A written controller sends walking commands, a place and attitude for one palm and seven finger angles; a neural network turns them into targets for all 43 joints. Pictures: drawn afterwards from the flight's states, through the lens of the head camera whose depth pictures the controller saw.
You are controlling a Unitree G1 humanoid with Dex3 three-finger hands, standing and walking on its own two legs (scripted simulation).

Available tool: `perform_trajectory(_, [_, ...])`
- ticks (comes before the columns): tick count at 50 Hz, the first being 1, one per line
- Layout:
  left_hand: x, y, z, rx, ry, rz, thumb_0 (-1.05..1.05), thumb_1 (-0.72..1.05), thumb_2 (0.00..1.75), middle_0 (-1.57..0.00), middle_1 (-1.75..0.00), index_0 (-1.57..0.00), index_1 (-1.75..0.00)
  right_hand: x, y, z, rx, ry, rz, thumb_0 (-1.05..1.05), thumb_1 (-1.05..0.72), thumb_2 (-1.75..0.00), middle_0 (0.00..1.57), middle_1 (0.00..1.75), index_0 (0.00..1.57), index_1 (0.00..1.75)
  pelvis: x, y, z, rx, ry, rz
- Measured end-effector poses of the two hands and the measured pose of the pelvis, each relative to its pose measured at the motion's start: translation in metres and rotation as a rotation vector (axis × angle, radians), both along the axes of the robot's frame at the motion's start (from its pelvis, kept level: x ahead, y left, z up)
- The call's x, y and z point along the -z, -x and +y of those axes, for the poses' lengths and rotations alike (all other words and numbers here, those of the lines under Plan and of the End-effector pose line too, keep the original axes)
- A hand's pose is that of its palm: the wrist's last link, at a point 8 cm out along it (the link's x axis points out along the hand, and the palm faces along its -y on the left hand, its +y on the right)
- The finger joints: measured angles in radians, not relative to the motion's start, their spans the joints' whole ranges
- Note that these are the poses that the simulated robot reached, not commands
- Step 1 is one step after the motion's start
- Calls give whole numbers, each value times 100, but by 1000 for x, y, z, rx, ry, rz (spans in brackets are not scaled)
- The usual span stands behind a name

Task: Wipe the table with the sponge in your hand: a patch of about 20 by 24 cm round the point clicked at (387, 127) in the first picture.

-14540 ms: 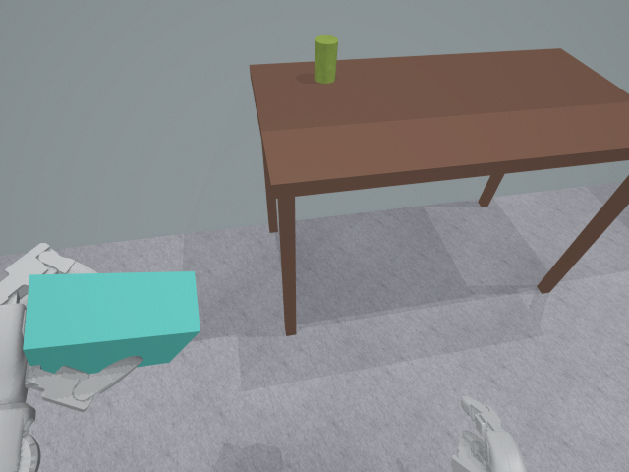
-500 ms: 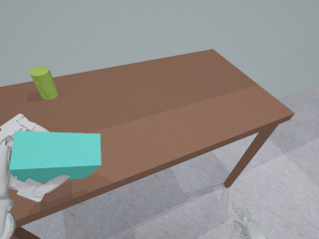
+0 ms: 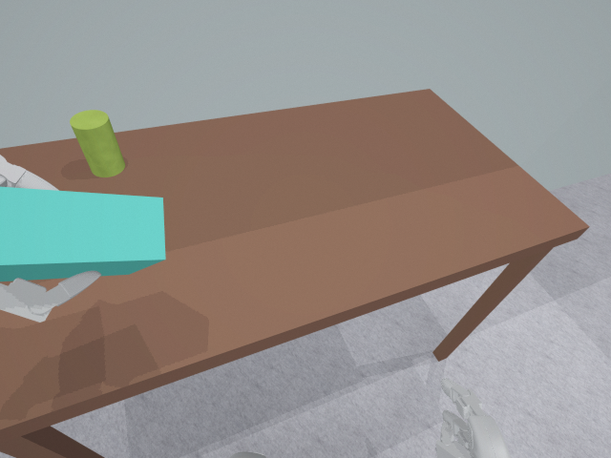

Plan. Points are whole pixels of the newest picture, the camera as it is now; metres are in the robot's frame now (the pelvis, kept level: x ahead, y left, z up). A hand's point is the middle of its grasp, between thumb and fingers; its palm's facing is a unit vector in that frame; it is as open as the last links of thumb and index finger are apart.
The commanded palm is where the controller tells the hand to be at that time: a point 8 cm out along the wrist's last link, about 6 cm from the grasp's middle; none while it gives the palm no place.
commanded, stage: come to a stop and stand still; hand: left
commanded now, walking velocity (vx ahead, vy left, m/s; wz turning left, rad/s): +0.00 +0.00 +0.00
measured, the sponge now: (98, 241) +0.26 +0.25 +0.18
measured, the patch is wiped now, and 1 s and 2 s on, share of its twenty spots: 0.00 0.00 0.00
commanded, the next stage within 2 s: look again from close up in 1.04 s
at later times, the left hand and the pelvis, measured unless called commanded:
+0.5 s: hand (76, 249) +0.24 +0.26 +0.18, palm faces +0.33 -0.84 -0.43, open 10.1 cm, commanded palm +0.19 +0.30 +0.19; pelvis +0.03 +0.02 +0.01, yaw +0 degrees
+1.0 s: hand (120, 262) +0.24 +0.23 +0.17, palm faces +0.33 -0.85 -0.41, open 10.1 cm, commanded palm +0.19 +0.26 +0.19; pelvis +0.03 -0.02 +0.02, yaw +0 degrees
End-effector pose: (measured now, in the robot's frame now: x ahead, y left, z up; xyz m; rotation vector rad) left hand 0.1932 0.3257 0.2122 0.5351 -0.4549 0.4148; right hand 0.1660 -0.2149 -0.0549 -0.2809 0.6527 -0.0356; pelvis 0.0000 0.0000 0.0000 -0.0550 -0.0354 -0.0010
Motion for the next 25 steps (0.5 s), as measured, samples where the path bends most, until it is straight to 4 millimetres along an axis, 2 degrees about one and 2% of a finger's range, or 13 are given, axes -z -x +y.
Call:
perform_trajectory(2, [4,-3,-1,20,53,-14,-1,-50,103,-72,-137,-73,-136,-1,5,5,21,-15,12,1,-90,-90,21,30,20,30,-3,-3,7,8,-10,0])
perform_trajectory(6, [28,-8,-22,122,139,84,-1,-50,103,-72,-137,-73,-136,-1,11,16,62,-34,24,1,-90,-90,21,30,20,30,-8,-12,23,26,-27,12])
perform_trajectory(8, [38,-11,-29,163,130,149,-1,-50,103,-72,-137,-73,-135,1,11,22,74,-41,34,1,-90,-90,21,30,20,30,-9,-15,27,22,-35,24])
perform_trajectory(10, [43,-14,-27,177,90,190,-2,-50,103,-72,-136,-73,-135,3,9,29,76,-45,49,1,-90,-90,21,30,20,30,-9,-17,27,24,-46,36])
perform_trajectory(13, [40,-20,-14,153,34,208,-2,-50,103,-72,-136,-73,-135,4,4,37,59,-42,74,1,-90,-90,21,30,20,30,-11,-18,27,9,-37,47])
perform_trajectory(17, [20,-23,-3,104,-14,147,-2,-50,103,-72,-136,-73,-135,3,-8,42,18,-44,74,1,-90,-90,21,30,20,30,-12,-21,25,-5,-30,59])
perform_trajectory(21, [7,-18,-11,106,-8,109,-2,-50,103,-72,-136,-73,-135,0,-22,40,-1,-55,44,1,-90,-90,21,30,20,30,-13,-26,25,-6,-28,62])
perform_trajectory(25, [12,-12,-21,116,22,149,-1,-50,103,-72,-136,-73,-135,-4,-34,33,11,-62,9,1,-90,-90,21,30,20,30,-14,-30,22,-4,-28,55])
